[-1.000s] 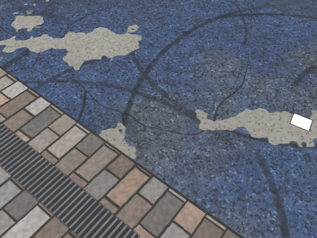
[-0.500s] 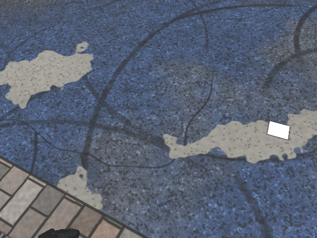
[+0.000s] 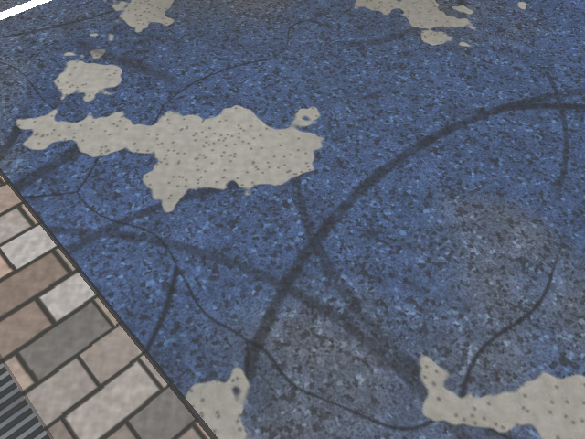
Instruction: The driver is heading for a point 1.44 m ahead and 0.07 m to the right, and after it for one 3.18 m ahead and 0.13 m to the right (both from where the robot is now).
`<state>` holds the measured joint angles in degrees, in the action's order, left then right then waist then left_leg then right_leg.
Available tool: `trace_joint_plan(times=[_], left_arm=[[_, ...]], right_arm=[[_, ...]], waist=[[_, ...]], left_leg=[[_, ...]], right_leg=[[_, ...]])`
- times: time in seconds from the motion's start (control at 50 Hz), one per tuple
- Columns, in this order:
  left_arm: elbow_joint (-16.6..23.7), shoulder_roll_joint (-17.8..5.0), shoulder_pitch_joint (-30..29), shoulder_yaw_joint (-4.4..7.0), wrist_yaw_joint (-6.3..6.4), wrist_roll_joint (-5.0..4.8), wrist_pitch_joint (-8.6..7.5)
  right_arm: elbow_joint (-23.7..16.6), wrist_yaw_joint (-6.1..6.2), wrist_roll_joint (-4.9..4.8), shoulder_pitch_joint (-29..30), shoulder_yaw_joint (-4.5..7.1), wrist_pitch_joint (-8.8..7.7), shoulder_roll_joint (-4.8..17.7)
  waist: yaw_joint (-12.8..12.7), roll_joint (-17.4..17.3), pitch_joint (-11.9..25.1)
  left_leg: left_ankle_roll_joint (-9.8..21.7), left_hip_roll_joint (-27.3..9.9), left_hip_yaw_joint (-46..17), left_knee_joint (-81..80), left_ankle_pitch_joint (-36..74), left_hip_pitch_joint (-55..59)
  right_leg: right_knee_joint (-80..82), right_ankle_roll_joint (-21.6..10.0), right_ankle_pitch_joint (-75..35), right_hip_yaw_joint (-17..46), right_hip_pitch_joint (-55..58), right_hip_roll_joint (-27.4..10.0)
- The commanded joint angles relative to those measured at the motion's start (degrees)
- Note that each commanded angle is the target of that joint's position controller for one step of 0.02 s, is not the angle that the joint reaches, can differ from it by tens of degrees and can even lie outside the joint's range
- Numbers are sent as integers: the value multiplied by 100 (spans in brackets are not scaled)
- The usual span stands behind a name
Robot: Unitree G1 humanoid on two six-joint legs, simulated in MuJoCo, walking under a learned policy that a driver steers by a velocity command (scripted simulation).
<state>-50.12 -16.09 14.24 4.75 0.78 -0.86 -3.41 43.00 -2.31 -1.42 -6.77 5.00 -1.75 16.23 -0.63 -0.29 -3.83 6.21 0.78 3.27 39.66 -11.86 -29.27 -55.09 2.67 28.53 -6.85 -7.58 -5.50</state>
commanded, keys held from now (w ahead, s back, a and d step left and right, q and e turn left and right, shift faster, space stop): w+q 0.08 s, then w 0.36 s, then w+e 0.38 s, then e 0.18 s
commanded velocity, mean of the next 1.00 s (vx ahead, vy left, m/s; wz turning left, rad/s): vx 0.47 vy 0.00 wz -0.03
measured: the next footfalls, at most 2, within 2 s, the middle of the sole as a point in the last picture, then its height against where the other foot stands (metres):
right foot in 0.50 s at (344, 419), level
left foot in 0.96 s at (253, 313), level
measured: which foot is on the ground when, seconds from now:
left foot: down 0.00-0.50, up 0.52-0.94, down 0.96-1.00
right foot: up 0.00-0.48, down 0.50-0.96, up 0.98-1.00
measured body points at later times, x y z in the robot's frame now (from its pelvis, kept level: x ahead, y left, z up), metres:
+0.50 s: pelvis +0.30 -0.02 +0.01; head +0.33 -0.01 +0.46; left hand +0.48 +0.25 -0.07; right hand +0.34 -0.30 -0.12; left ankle +0.10 +0.07 -0.71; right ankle +0.44 -0.10 -0.72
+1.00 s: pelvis +0.56 +0.02 +0.01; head +0.60 +0.02 +0.46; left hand +0.60 +0.31 -0.11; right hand +0.80 -0.23 -0.05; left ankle +0.69 +0.13 -0.72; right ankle +0.44 -0.10 -0.70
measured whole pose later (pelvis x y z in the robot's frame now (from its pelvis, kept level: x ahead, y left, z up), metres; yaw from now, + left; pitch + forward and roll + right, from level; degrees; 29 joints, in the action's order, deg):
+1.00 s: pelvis +0.56 +0.02 +0.01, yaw -6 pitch +3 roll +0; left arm -46.6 -17.4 21.3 4.2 1.5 -0.8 -1.0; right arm 38.4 -0.2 1.4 0.1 2.3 -6.6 14.8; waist -5.1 0.8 -1.4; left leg -0.5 1.4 -3.1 26.6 -2.1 -26.5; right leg -40.7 -1.5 29.7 11.7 -11.1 5.7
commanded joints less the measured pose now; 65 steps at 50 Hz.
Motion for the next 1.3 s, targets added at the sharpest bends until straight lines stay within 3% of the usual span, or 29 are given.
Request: trace_joint_plan(times=[0.02,0.04,0.06,0.14,0.26,0.36,0.44,0.48,0.5,0.52,0.54,0.56,0.58,0.6,0.62,0.68,0.8,0.88,0.94,0.96,0.98,1.0,1.02,1.04,1.06,1.1,1.14,1.2,1.3], left_arm=[[905,-683,-641,41,-91,-229,-485],[828,-620,-653,33,-39,-111,-520],[764,-697,-616,89,1,48,-491],[689,-518,-492,83,-26,135,-233],[934,-276,-1526,-42,-116,87,-235],[1134,-347,-2121,-78,-264,37,-333],[1108,-519,-1777,-40,-350,35,-401],[732,-854,-509,118,-309,54,-394],[540,-1132,511,178,-284,113,-373],[388,-1532,987,285,-311,118,-337],[355,-1024,920,145,-343,-67,-307],[473,-806,446,74,-315,-80,-274],[593,-737,107,45,-290,3,-234],[637,-653,-104,11,-286,47,-217],[666,-571,-169,-34,-271,102,-226],[653,-679,-96,-6,-213,30,-220],[557,-944,392,99,-38,-63,-109],[461,-913,783,112,33,-80,73],[657,-865,469,120,108,-61,190],[798,-679,352,66,103,-20,177],[999,-356,386,-42,107,121,157],[1003,-222,1665,-119,57,5,124],[804,-814,1705,5,66,-78,189],[902,-1033,1013,96,87,-94,284],[957,-990,718,122,128,-77,397],[1066,-803,657,133,153,-29,579],[1150,-521,668,72,156,-7,613],[1269,-383,421,-10,100,73,564],[1397,-508,7,-37,-28,84,573]], right_arm=[[-60,4,37,-1526,280,-196,1070],[-118,10,26,-1142,218,-235,886],[-195,39,47,-789,152,-242,663],[-266,181,98,-763,112,-287,665],[0,302,79,-1243,84,-272,728],[275,306,63,-1637,82,-233,758],[360,361,68,-1619,123,-131,873],[291,359,100,-1355,99,-96,893],[191,362,190,-1359,5,-98,702],[155,305,158,-2150,-142,-213,149],[171,265,134,-1918,-123,-333,493],[-17,219,5,-1289,-51,-429,775],[-117,215,3,-859,-77,-501,746],[-171,227,103,-660,-53,-532,707],[-192,238,181,-708,-25,-517,683],[-248,277,226,-792,-58,-409,461],[-598,262,177,474,-159,-422,254],[-769,191,164,889,-105,-500,413],[-639,183,197,331,-10,-567,611],[-574,225,281,-130,45,-585,815],[-537,305,376,-863,119,-539,1208],[-467,258,315,-980,131,-393,1287],[-581,250,202,-708,66,-286,866],[-664,286,194,-467,-29,-221,528],[-647,295,220,-142,-75,-154,472],[-589,294,291,228,-61,-92,558],[-495,288,328,268,-31,-116,604],[-378,299,241,320,4,-103,692],[-133,254,101,178,14,25,865]], waist=[[667,-599,1440],[403,-67,1010],[193,-77,839],[-5,-161,673],[417,-380,307],[661,-388,-13],[389,-551,151],[-276,-549,991],[-648,-87,1815],[-305,1583,2475],[-449,1453,2408],[-460,985,1448],[-374,360,972],[-213,78,584],[-39,143,568],[134,411,560],[-249,449,325],[-338,548,372],[74,688,676],[294,545,1095],[506,-385,1923],[4,-1926,2822],[61,-1245,2553],[221,-792,1799],[126,-455,1374],[-97,-699,818],[-138,-818,793],[-110,-663,1074],[14,-716,1065]], left_leg=[[1394,-1822,-4148,-2509,-918,4330],[1185,-1573,-3451,-2432,-252,3485],[1057,-1351,-2905,-2445,338,2822],[1014,-1066,-2021,-2766,1701,2039],[606,-755,-1322,-2912,1475,2038],[614,-1148,-1582,-2685,1334,2809],[437,-1358,-1652,-2072,2825,3418],[208,-962,-1180,-685,4570,3214],[24,-668,-969,877,3350,2190],[-492,388,-687,3052,-458,-113],[-473,288,-1151,3637,-1938,-985],[-428,-45,-1128,3736,-1540,-1455],[-398,-275,-993,3459,-1094,-1339],[-435,-434,-901,2997,-821,-1198],[-466,-570,-915,2652,-631,-858],[-700,-601,-767,1808,-545,-535],[-949,-250,-657,-474,1434,-18],[-889,66,-739,-1189,1469,298],[-626,69,-746,-1733,1530,1155],[-378,-386,-959,-1776,2218,2119],[24,-1635,-1948,-1320,4264,3664],[1112,-2980,-3711,-1138,4635,4946],[1025,-2778,-3747,-1399,3272,4415],[764,-2349,-2865,-1550,2670,3766],[625,-2039,-2335,-1738,2368,3045],[587,-1660,-1579,-2180,2012,1766],[707,-1508,-1164,-2389,2189,1415],[824,-1598,-865,-2344,2680,1522],[704,-1636,-807,-2175,1742,1635]], right_leg=[[-2412,-339,-133,1144,-4014,331],[-1911,-392,-602,1165,-3723,49],[-1407,-375,-886,1189,-3284,-123],[-486,-137,-1565,1016,-2777,-189],[1734,-11,-3540,840,-2751,66],[2497,-227,-3522,828,-3042,200],[2759,-558,-2638,685,-2608,400],[2819,-895,-2769,397,-812,673],[2596,-1294,-2977,1416,903,-169],[3063,-2309,-1989,4177,2891,-1404],[3747,-2302,-992,5160,3056,-1426],[3844,-2029,-817,4390,2322,-1265],[3950,-1879,-1239,3756,1481,-1020],[4067,-1825,-1862,3337,772,-824],[4179,-1792,-2353,3084,394,-663],[4400,-1889,-2962,2656,-136,-469],[4403,-1525,-2718,2120,-715,-53],[3630,-1307,-3378,2453,-254,-69],[2669,-968,-3660,2756,-102,97],[1881,-734,-3439,2585,-445,404],[239,-435,-1444,1982,-1385,859],[-1144,-221,1594,1628,-2689,1253],[-1744,-88,1076,1679,-3034,725],[-1910,31,641,1445,-3263,591],[-1813,115,331,1291,-3189,420],[-1504,185,-91,1100,-2661,257],[-986,182,-340,944,-2282,304],[68,99,-810,920,-1826,250],[1579,-103,-1236,702,-1053,401]])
